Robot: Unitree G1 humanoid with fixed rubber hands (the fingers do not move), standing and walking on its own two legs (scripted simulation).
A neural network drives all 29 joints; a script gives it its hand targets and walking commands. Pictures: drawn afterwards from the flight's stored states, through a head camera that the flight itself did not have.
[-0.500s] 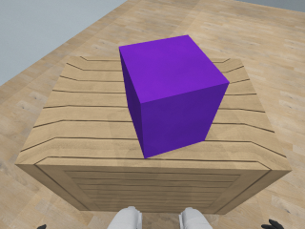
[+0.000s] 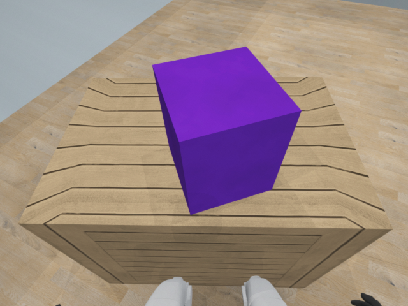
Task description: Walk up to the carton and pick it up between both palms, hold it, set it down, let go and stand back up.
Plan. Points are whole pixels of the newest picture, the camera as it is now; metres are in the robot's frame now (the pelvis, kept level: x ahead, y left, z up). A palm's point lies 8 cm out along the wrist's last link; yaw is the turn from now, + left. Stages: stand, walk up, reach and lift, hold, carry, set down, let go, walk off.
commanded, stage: walk up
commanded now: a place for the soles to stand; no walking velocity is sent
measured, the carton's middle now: (217, 133) +0.45 -0.02 +0.07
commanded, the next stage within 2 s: reach and lift in 1.80 s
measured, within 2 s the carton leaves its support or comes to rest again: neither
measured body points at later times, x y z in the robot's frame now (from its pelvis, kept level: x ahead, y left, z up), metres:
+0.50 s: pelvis -0.02 -0.01 +0.00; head +0.00 -0.02 +0.44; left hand +0.07 +0.32 -0.10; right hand +0.08 -0.34 -0.11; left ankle +0.06 +0.11 -0.66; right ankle +0.06 -0.17 -0.66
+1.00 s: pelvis -0.03 +0.00 +0.00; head +0.00 +0.00 +0.44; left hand +0.07 +0.33 -0.11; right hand +0.07 -0.33 -0.11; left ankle +0.06 +0.11 -0.66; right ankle +0.06 -0.17 -0.66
